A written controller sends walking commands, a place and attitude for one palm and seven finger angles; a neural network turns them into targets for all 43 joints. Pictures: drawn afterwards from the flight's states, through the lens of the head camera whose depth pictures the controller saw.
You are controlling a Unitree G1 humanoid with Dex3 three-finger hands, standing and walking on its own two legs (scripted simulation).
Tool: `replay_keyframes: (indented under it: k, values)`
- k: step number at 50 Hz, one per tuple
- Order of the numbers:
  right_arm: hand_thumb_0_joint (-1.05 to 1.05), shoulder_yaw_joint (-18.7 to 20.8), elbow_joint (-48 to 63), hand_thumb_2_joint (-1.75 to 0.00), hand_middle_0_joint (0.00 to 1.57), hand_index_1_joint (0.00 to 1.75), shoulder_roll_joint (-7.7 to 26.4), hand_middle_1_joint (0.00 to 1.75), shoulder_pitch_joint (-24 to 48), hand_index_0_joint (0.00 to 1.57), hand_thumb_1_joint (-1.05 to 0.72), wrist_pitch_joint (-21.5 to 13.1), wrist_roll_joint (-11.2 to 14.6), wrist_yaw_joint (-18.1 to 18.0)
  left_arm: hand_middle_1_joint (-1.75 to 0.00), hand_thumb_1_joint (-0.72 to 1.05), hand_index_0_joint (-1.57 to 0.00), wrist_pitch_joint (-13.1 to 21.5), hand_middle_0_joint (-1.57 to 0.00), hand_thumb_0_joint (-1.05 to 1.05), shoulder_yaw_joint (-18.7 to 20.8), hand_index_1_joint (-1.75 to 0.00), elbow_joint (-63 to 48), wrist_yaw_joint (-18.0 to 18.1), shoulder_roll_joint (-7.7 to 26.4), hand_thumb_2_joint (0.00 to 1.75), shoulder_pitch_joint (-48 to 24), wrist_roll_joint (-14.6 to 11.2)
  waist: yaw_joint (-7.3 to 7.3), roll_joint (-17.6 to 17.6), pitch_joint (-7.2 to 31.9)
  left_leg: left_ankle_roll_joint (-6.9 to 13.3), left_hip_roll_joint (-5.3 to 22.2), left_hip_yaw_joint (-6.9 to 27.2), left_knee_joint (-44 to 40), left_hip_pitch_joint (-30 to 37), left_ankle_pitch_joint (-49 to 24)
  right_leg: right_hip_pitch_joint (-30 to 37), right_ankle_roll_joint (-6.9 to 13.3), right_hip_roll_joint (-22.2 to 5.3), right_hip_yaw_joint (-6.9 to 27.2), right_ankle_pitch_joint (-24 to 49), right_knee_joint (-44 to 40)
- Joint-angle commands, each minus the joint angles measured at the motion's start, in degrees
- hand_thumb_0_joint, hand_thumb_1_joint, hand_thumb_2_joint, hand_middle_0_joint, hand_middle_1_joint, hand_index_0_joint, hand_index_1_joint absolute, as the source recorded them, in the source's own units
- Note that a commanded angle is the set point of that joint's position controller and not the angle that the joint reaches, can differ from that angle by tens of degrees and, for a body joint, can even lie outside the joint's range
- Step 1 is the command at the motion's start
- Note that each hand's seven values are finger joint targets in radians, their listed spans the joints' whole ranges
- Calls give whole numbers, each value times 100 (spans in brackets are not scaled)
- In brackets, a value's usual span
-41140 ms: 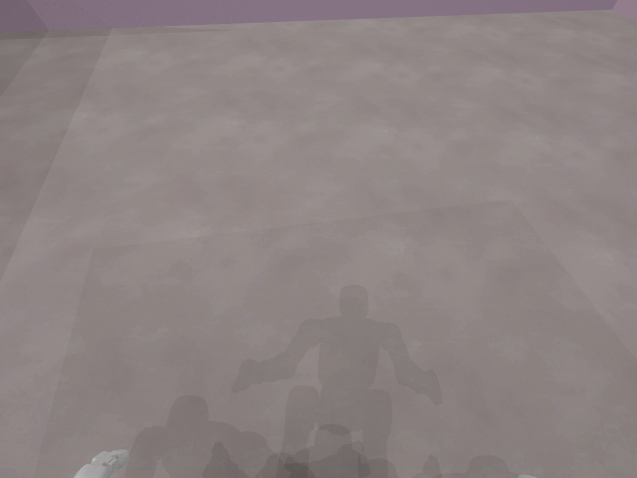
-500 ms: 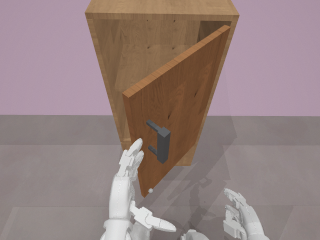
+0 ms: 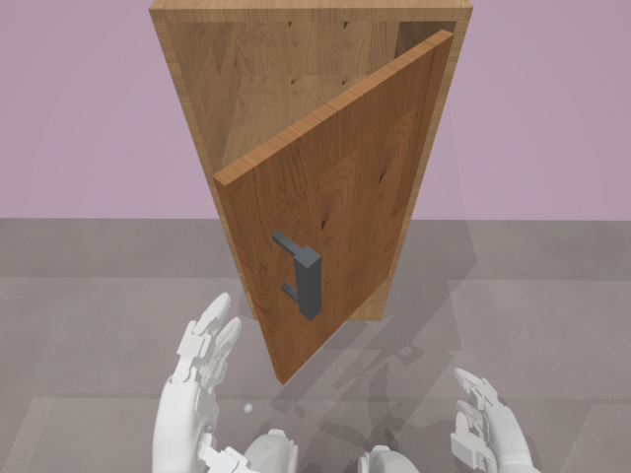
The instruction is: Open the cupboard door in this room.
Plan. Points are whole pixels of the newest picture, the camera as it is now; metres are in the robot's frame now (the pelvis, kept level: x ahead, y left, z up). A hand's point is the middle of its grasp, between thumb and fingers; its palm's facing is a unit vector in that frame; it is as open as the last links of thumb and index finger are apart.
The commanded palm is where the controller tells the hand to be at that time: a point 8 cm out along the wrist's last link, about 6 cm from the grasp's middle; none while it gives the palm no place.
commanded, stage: draw the hand back to the body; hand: left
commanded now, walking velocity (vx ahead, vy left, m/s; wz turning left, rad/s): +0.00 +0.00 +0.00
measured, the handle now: (296, 276) +0.34 +0.05 +0.07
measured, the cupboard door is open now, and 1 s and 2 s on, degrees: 47 47 47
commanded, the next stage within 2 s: step back with the hand held close in 1.58 s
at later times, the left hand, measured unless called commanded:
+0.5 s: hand (167, 388) +0.19 +0.14 +0.14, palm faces +0.02 -1.00 -0.06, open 16.3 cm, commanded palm +0.16 +0.20 +0.16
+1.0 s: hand out of the picture +0.21 +0.25 +0.23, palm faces +0.31 -0.88 -0.37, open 11.6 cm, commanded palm +0.17 +0.30 +0.24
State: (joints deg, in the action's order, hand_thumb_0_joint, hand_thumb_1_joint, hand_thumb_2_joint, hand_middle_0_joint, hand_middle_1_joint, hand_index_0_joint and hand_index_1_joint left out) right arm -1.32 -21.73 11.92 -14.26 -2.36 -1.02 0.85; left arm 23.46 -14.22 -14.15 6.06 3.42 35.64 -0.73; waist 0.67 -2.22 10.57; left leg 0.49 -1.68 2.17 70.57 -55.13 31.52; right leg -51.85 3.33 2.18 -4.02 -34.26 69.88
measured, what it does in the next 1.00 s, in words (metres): rises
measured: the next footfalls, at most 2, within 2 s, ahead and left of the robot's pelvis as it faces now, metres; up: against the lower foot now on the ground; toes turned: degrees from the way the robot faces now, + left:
none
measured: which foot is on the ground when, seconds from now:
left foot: down 0.00-1.00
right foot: down 0.00-1.00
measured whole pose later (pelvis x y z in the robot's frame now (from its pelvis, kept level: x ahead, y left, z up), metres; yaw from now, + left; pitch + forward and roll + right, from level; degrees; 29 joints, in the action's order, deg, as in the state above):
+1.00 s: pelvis +0.03 +0.04 +0.09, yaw -1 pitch +0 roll -1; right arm -4.4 -29.3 12.1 -15.1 -4.8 1.1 -6.0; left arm 1.9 10.5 -28.1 7.1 19.3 33.0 -3.0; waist 3.0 -3.3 4.3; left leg 3.3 -2.7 0.3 37.5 -17.1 20.1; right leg -13.5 0.1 1.1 -0.6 -20.8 34.5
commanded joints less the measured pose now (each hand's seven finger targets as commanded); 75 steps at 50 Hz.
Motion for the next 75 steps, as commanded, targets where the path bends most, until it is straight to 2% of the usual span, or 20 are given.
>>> replay_keyframes:
  k: [1, 3, 6, 13, 15, 23, 25, 26, 27, 28, 29, 33, 36, 42, 48, 52, 59, 64, 71, 75]
  values:
    - [0, 246, 997, -90, 20, 30, 537, 30, 298, 20, -90, -391, 21, -89, -30, -50, -15, 476, -15, 0, 15, -30, -1507, -168, 204, 30, -156, -34, -191, 412, 973, 120, -8, 72, -716, 602, -1028, 776, -201, -184, 549, 1691, -1268]
    - [0, 275, 1041, -90, 20, 30, 533, 30, 288, 20, -90, -327, 38, -125, -30, -50, -15, 393, -15, 0, 447, -30, -1801, -125, 643, 30, -43, -4, -17, 204, 1224, 124, -16, 27, -827, 827, -1205, 1068, -156, -153, 608, 1789, -1318]
    - [0, 251, 1139, -90, 20, 30, 475, 30, 226, 20, -90, -206, 119, -174, -30, -50, -15, 82, -15, 0, 675, -30, -1946, -94, 681, 30, 186, -164, 9, 280, 1136, 129, -37, -37, -1095, 1061, -1253, 1441, -206, -147, 600, 1934, -1604]
    - [0, 207, 1093, -90, 20, 30, 561, 30, 219, 20, -90, -228, 260, -389, -30, -50, -15, -467, -15, 0, 923, -30, -1798, -579, 623, 30, 276, -700, -208, 861, 355, 151, -8, -13, -1359, 1161, -1078, 1822, -435, -269, 766, 1980, -2384]
    - [0, 200, 1053, -90, 20, 30, 625, 30, 209, 20, -90, -273, 253, -423, -30, -50, -15, -492, -15, 0, 1098, -30, -1852, -745, 854, 30, 137, -728, -211, 635, 109, 153, 13, -9, -1464, 1245, -994, 1690, -408, -269, 748, 1674, -2477]
    - [0, 194, 1032, -90, 20, 30, 606, 30, 261, 20, -90, -422, 317, -454, -30, -40, -15, -532, -15, 0, 1910, -30, -2439, -854, 1383, 34, 124, -1029, 30, -91, 363, 149, 17, -19, -1950, 1950, -1306, 2048, -255, -132, 467, 1643, -2560]
    - [0, 181, 1006, -90, 20, 30, 601, 30, 256, 20, -90, -483, 348, -456, -30, -32, -16, -549, -16, 0, 1906, -30, -2547, -847, 1302, 37, 137, -1115, 8, -156, 316, 145, 36, 8, -2089, 2176, -1408, 2001, -233, -72, 304, 1763, -2545]
    - [0, 231, 944, -90, 20, 30, 602, 30, 192, 20, -90, -328, 292, -636, -30, -29, -16, -1033, -16, 0, 2094, -30, -2507, -437, 2246, 39, 510, -387, 249, -88, 436, 150, 164, -58, -2324, 2417, -1584, 2284, -172, -306, 676, 1974, -2931]
    - [0, 171, 1034, -90, 20, 30, 525, 30, 197, 20, -90, -290, 282, -700, -30, -26, -16, -1268, -16, 0, 1915, -30, -2810, -289, 1871, 40, 486, -350, 119, -126, 337, 180, 119, -100, -2381, 2606, -1739, 2350, -190, -327, 609, 2103, -3048]
    - [0, 173, 1005, -90, 20, 30, 536, 30, 199, 20, -90, -310, 284, -719, -30, -22, -16, -1400, -16, 0, 1934, -30, -2860, -216, 1850, 42, 446, -335, 110, 63, 351, 184, 129, -55, -2420, 2684, -1856, 2414, -204, -325, 540, 2221, -3084]
    - [0, 142, 930, -90, 20, 30, 518, 30, 206, 20, -90, -294, 278, -732, -30, -18, -16, -1519, -16, 0, 1737, -30, -2701, -177, 1616, 43, 520, -265, 69, -85, 70, 194, 163, -73, -2513, 2804, -1974, 2373, -214, -300, 444, 2318, -3082]
    - [0, 93, 774, -90, 20, 30, 581, 30, 333, 20, -90, -234, 261, -808, -30, -5, -17, -1786, -17, 0, 1980, -30, -2390, 12, 1820, 50, 116, -187, 44, 354, -433, 210, 228, 27, -2929, 3051, -1866, 2477, -223, -239, 309, 2055, -3430]
    - [0, 50, 700, -90, 20, 30, 597, 30, 417, 20, -90, -253, 248, -860, -30, 6, -17, -1825, -17, 0, 2299, -30, -2338, 106, 2029, 54, -168, -181, 89, 404, -527, 211, 239, 35, -3228, 3300, -1697, 2663, -227, -252, 307, 1813, -3656]
    - [0, -59, 464, -90, 20, 30, 587, 30, 525, 20, -90, -492, 234, -829, -30, 27, -18, -1786, -18, 0, 2643, -30, -2814, 207, 2230, 63, -526, -165, 182, -418, -346, 107, 289, 259, -3812, 3922, -2013, 3199, -152, -250, 245, 2013, -3768]
    - [0, -14, 157, -90, 20, 30, 674, 30, 650, 20, -90, -616, 208, -746, -30, 48, -19, -1827, -19, 0, 3173, -30, -2474, 208, 2422, 72, -604, -230, 245, -26, -609, 8, 395, 328, -4224, 4171, -2583, 3677, -154, -192, 198, 2378, -4088]
    - [0, 2, 4, -90, 20, 30, 679, 30, 729, 20, -90, -608, 194, -712, -30, 62, -19, -1782, -19, 0, 3486, -30, -2345, 192, 2502, 78, -977, -269, 242, -89, -786, -47, 402, 280, -4457, 4342, -2657, 3877, -151, -180, 207, 2451, -4285]
    - [0, 58, -219, -90, 20, 30, 715, 30, 836, 20, -90, -675, 159, -662, -30, 87, -20, -1670, -20, 0, 4169, -30, -2469, 214, 2938, 88, -1415, -346, 322, -407, -516, -123, 417, 234, -4704, 4723, -3174, 4377, -126, -191, 246, 2819, -4529]
    - [0, 126, -322, -90, 20, 30, 782, 30, 861, 20, -90, -596, 175, -568, -30, 90, -20, -1748, -20, 0, 3675, -30, -1875, 81, 2347, 90, -1228, -377, 226, -160, -987, -67, 439, 175, -4836, 4738, -3052, 4278, -170, -181, 249, 2769, -4736]
    - [0, 145, -306, -90, 20, 30, 743, 30, 988, 20, -90, -621, 133, -599, -30, 90, -20, -1601, -20, 0, 4080, -30, -2486, 123, 2873, 90, -1435, -343, 347, -284, -382, 19, 319, 66, -4877, 4903, -2962, 4721, -148, -194, 312, 2988, -4804]
    - [0, 115, -380, -90, 20, 30, 689, 30, 1021, 20, -90, -664, 144, -621, -30, 90, -20, -1623, -20, 0, 4094, -30, -2451, 140, 2875, 90, -1360, -349, 333, -430, -614, 19, 282, -8, -4850, 4877, -3029, 4671, -145, -194, 323, 3123, -4897]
